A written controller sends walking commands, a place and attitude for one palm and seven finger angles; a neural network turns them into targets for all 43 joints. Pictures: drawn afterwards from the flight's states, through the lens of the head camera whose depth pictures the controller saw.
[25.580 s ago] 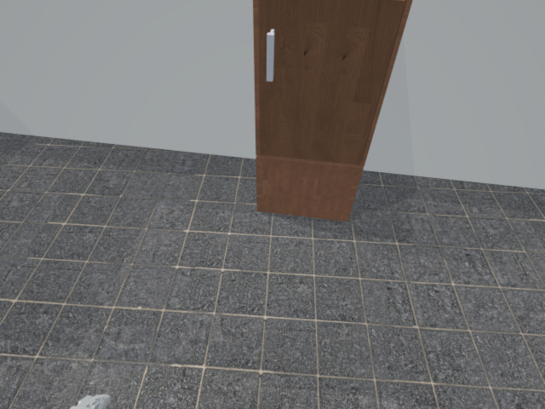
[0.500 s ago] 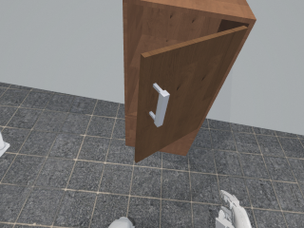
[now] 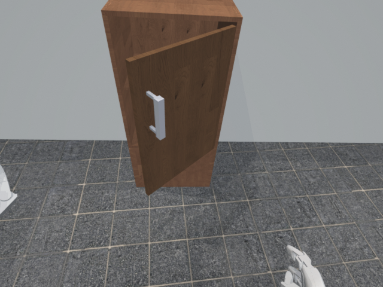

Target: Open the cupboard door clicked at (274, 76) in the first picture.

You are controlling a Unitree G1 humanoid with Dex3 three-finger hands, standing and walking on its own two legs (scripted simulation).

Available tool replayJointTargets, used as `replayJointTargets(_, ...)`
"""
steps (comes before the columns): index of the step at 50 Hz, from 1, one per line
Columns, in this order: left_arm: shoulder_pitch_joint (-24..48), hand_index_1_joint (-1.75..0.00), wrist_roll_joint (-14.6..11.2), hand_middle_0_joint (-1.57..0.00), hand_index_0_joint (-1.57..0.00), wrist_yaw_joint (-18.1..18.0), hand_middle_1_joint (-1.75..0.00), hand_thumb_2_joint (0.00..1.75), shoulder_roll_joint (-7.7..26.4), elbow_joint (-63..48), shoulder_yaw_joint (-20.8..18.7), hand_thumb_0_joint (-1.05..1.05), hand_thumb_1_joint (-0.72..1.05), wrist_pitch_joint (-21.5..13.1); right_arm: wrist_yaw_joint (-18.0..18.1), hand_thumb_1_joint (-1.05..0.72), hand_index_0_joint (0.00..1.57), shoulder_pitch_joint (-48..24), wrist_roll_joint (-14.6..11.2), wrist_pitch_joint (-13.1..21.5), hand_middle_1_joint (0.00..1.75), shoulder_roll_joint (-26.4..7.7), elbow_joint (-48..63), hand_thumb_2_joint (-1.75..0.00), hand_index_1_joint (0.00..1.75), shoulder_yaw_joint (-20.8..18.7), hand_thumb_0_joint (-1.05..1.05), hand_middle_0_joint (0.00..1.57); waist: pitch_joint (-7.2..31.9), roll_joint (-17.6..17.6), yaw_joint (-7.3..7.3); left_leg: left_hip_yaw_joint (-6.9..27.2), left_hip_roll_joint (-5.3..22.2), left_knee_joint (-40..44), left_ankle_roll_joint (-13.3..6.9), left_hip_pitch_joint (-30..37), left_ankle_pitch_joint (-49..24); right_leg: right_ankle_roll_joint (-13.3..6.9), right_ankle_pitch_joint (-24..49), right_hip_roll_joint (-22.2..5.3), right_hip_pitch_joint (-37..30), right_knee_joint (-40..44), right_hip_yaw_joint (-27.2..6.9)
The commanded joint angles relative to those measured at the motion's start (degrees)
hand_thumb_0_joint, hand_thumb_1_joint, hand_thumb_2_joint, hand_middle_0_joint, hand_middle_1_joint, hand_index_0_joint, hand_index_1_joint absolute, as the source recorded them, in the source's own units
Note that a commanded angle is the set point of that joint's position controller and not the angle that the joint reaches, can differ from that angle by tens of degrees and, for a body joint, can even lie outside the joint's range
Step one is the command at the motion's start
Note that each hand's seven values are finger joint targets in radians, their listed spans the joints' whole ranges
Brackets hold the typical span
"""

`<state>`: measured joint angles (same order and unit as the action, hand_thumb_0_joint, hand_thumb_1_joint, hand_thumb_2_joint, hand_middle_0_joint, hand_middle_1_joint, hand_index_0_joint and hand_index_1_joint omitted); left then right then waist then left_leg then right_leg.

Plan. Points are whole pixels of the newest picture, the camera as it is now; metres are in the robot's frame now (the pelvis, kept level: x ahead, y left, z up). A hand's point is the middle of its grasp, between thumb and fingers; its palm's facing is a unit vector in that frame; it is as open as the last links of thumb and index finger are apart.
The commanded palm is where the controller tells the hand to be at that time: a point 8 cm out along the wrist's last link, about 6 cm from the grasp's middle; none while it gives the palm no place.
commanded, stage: stop stepping back and stand still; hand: left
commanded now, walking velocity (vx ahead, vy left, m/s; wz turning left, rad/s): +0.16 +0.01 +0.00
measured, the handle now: (155, 115) +0.57 +0.11 +0.05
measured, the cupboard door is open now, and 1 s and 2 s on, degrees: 42 42 42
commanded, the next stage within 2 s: let the arm hang, fingers relaxed in 0.86 s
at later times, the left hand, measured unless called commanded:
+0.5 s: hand out of the picture +0.13 +0.27 +0.18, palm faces +0.49 -0.73 -0.47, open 7.4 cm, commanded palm +0.07 +0.31 +0.19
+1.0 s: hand (5, 250) +0.15 +0.26 +0.15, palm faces +0.42 -0.77 -0.49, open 7.4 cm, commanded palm none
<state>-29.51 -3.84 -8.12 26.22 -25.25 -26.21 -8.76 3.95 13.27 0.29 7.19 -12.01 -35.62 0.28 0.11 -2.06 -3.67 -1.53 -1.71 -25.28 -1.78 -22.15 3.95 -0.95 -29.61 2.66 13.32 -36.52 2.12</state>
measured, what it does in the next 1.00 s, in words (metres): steps on the spot: left foot, then left foot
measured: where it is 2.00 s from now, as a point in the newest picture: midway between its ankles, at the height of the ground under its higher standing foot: outside the picture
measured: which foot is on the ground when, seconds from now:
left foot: down 0.00-0.02, up 0.04-0.28, down 0.30-0.56, up 0.58-0.86, down 0.88-1.00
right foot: down 0.00-1.00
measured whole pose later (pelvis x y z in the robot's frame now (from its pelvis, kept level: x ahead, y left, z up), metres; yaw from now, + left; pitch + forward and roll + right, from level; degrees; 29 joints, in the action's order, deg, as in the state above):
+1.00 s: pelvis -0.04 -0.01 +0.01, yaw +4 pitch -1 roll +0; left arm -27.1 0.1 -6.6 23.2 -19.1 -19.3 -12.6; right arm 1.7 11.3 -0.2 7.5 -15.2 -38.3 -1.6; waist -0.5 0.5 1.1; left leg -2.1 1.2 -28.9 0.2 -15.2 12.7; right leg -4.8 -13.4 3.8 12.9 -26.7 7.3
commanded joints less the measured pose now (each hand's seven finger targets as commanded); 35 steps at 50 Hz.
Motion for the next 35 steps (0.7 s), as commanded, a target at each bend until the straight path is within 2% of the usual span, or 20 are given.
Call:
replayJointTargets(1,-7.61,-0.3,1.38,-0.2,-0.2,-0.53,-0.3,0.9,11.58,-17.9,-7.58,0.0,0.9,-4.43,-0.29,-0.9,0.2,-7.58,-0.1,0.73,0.3,-6.05,10.22,-0.9,0.3,-2.97,0.0,0.2,3.95,-3.97,4.25,-0.93,-1.89,-16.68,3.62,-6.87,24.34,-4.95,-9.99,-13.12,-0.71,24.15,-13.38)
replayJointTargets(2,-4.5,-0.3,1.32,-0.2,-0.2,-0.52,-0.3,0.9,10.82,-20.1,-6.36,0.0,0.9,-4.47,-0.1,-0.9,0.2,-8.2,0.02,0.14,0.3,-6.81,9.73,-0.9,0.3,-3.52,0.0,0.2,0.71,-11.39,4.32,1.87,-2.42,-36.36,3.75,-6.45,21.14,-8.32,-17.6,-24.19,14.16,32.31,-30.66)
replayJointTargets(3,0.38,-0.3,1.77,-0.2,-0.2,-0.94,-0.3,0.9,11.57,-21.86,-7.04,0.0,0.9,-4.89,-0.01,-0.9,0.2,-7.34,0.57,0.33,0.3,-7.18,7.72,-0.9,0.3,-3.53,0.0,0.2,-1.51,-8.26,3.08,3.9,-1.04,-45.1,3.98,-8.43,17.67,-7.91,-20.33,-24.32,19.19,33.32,-30.52)
replayJointTargets(5,1.71,-0.3,2.44,-0.2,-0.2,-1.03,-0.3,0.9,10.95,-17.28,-7.68,0.0,0.9,-5.82,0.24,-0.9,0.2,-4.99,0.84,1.12,0.3,-6.11,6.73,-0.9,0.3,-2.8,0.0,0.2,-0.03,-1.51,1.1,3.95,3.74,-44.16,3.46,-7.59,12.58,-7.3,-14.4,-19.72,18.05,29.33,-21.19)
replayJointTargets(7,4.62,-0.3,3.2,-0.2,-0.2,-1.36,-0.3,0.9,10.14,-11.37,-6.03,0.0,0.9,-6.27,1.44,-0.9,0.2,-4.75,0.85,1.57,0.3,-5.97,6.24,-0.9,0.3,-2.35,0.0,0.2,-0.91,-0.29,1.35,0.47,4.36,-32.14,2.26,-3.73,13.26,-5.34,-10.73,-15.82,17.0,26.9,-13.78)
replayJointTargets(11,8.36,-0.3,3.6,-0.2,-0.2,-2.56,-0.3,0.9,7.01,-6.04,-2.78,0.0,0.9,-6.67,3.16,-0.9,0.2,-4.77,0.46,4.52,0.3,-6.29,4.83,-0.9,0.3,-2.78,0.0,0.2,0.69,-3.38,3.86,-3.74,2.44,-9.81,-0.48,2.63,19.78,-5.9,-6.44,-16.41,5.46,24.01,-13.93)
replayJointTargets(13,7.23,-0.3,3.53,-0.2,-0.2,-2.91,-0.3,0.9,5.7,-7.01,-1.96,0.0,0.9,-6.61,3.05,-0.9,0.2,-2.76,0.71,5.01,0.3,-6.27,5.27,-0.9,0.3,-2.43,0.0,0.2,3.09,-1.0,3.36,-4.85,0.98,1.73,-1.01,8.91,19.66,-4.26,-5.1,-12.93,2.44,19.72,-10.91)
replayJointTargets(14,6.51,-0.3,3.09,-0.2,-0.2,-2.73,-0.3,0.9,5.2,-8.54,-1.43,0.0,0.9,-6.77,2.89,-0.9,0.2,-2.21,0.59,5.11,0.3,-6.96,5.96,-0.9,0.3,-2.72,0.0,0.2,3.16,2.48,3.02,-1.18,3.12,6.68,-1.8,11.0,21.34,-2.69,-2.37,-10.55,2.64,14.54,-9.26)
replayJointTargets(16,5.35,-0.3,2.87,-0.2,-0.2,-2.7,-0.3,0.9,5.81,-12.21,-2.39,0.0,0.9,-7.25,1.98,-0.9,0.2,-2.49,-0.06,4.83,0.3,-8.3,7.32,-0.9,0.3,-3.25,0.0,0.2,3.11,13.9,3.34,17.41,16.56,8.5,-6.13,16.45,13.68,0.75,9.21,-3.3,11.49,-2.1,0.03)
replayJointTargets(17,5.14,-0.3,2.86,-0.2,-0.2,-2.73,-0.3,0.9,7.1,-13.14,-3.77,0.0,0.9,-7.23,1.43,-0.9,0.2,-2.55,0.1,4.76,0.3,-7.54,7.44,-0.9,0.3,-3.2,0.0,0.2,3.84,9.89,3.19,17.88,18.55,8.32,-6.57,17.82,2.8,1.39,6.45,-2.6,14.04,-6.48,2.03)
replayJointTargets(18,5.44,-0.3,2.86,-0.2,-0.2,-2.04,-0.3,0.9,7.67,-12.83,-3.89,0.0,0.9,-7.03,1.16,-0.9,0.2,-3.26,0.69,4.65,0.3,-6.6,5.31,-0.9,0.3,-2.85,0.0,0.2,1.91,12.62,2.19,19.43,19.2,11.12,-7.45,12.29,6.37,1.71,2.63,-3.01,13.84,-10.25,0.82)
replayJointTargets(20,4.8,-0.3,3.33,-0.2,-0.2,-1.81,-0.3,0.9,7.32,-14.5,-3.95,0.0,0.9,-6.36,0.53,-0.9,0.2,-4.32,0.48,4.95,0.3,-6.39,5.86,-0.9,0.3,-2.71,0.0,0.2,-2.59,12.89,2.41,15.46,18.49,10.63,-7.55,6.89,8.19,1.52,4.57,-3.64,11.59,-9.31,0.72)
replayJointTargets(24,2.8,-0.3,2.91,-0.2,-0.2,-2.19,-0.3,0.9,7.24,-14.96,-3.9,0.0,0.9,-5.65,0.17,-0.9,0.2,-4.66,0.23,4.77,0.3,-6.96,5.94,-0.9,0.3,-2.5,0.0,0.2,-0.33,14.61,2.71,7.06,14.54,4.9,-4.62,4.52,6.41,1.58,9.92,-1.7,0.32,4.23,4.16)
replayJointTargets(26,1.79,-0.3,2.79,-0.2,-0.2,-2.15,-0.3,0.9,7.76,-12.62,-4.83,0.0,0.9,-5.4,0.21,-0.9,0.2,-5.02,0.11,4.15,0.3,-6.86,6.03,-0.9,0.3,-2.44,0.0,0.2,1.05,11.43,2.82,3.63,11.45,-0.67,-2.61,0.5,10.46,0.18,14.25,-2.88,-7.06,11.24,1.12)
replayJointTargets(27,1.72,-0.3,2.8,-0.2,-0.2,-2.15,-0.3,0.9,8.24,-11.35,-5.17,0.0,0.9,-5.31,0.11,-0.9,0.2,-4.84,0.06,3.71,0.3,-6.41,6.2,-0.9,0.3,-2.52,0.0,0.2,1.65,4.68,2.61,2.2,8.52,-7.17,-1.29,-3.13,13.35,-2.4,17.21,-7.06,-9.48,13.07,-7.45)
replayJointTargets(28,1.69,-0.3,2.58,-0.2,-0.2,-2.13,-0.3,0.9,8.94,-10.47,-5.68,0.0,0.9,-5.32,0.0,-0.9,0.2,-4.46,-0.1,3.41,0.3,-5.99,6.62,-0.9,0.3,-2.65,0.0,0.2,3.15,-3.05,2.44,-1.29,3.48,-15.75,0.66,-6.38,17.89,-6.08,19.18,-14.35,-10.05,16.76,-19.86)
replayJointTargets(29,2.6,-0.3,2.02,-0.2,-0.2,-1.97,-0.3,0.9,8.46,-10.26,-5.3,0.0,0.9,-5.29,-0.38,-0.9,0.2,-4.6,-0.86,3.03,0.3,-5.82,6.47,-0.9,0.3,-3.47,0.0,0.2,4.91,-9.75,3.41,-0.59,1.19,-28.01,1.48,-7.41,24.71,-7.62,17.06,-20.54,-9.25,21.97,-28.25)
replayJointTargets(31,1.06,-0.3,1.73,-0.2,-0.2,-2.13,-0.3,0.9,7.8,-7.29,-5.92,0.0,0.9,-6.07,-0.46,-0.9,0.2,-4.8,-0.64,2.37,0.3,-6.02,5.4,-0.9,0.3,-3.38,0.0,0.2,4.21,-4.98,3.08,3.05,2.74,-35.94,1.84,-8.34,21.02,-4.18,24.44,-20.44,-7.71,22.21,-24.1)
replayJointTargets(33,-0.65,-0.3,2.0,-0.2,-0.2,-2.06,-0.3,0.9,7.54,-6.72,-5.95,0.0,0.9,-6.93,-0.24,-0.9,0.2,-5.88,-0.45,1.83,0.3,-4.45,5.92,-0.9,0.3,-2.06,0.0,0.2,4.0,-2.12,2.91,2.05,3.71,-31.54,2.38,-6.82,17.53,-5.04,34.17,-18.1,-7.94,19.33,-16.04)
replayJointTargets(35,0.61,-0.3,2.05,-0.2,-0.2,-2.11,-0.3,0.9,7.15,-7.44,-5.71,0.0,0.9,-7.67,0.13,-0.9,0.2,-6.66,-0.35,1.61,0.3,-4.2,6.64,-0.9,0.3,-1.56,0.0,0.2,4.3,-4.02,3.22,-0.16,3.25,-23.52,1.91,-2.6,16.32,-5.04,34.93,-15.83,-7.08,19.15,-10.55)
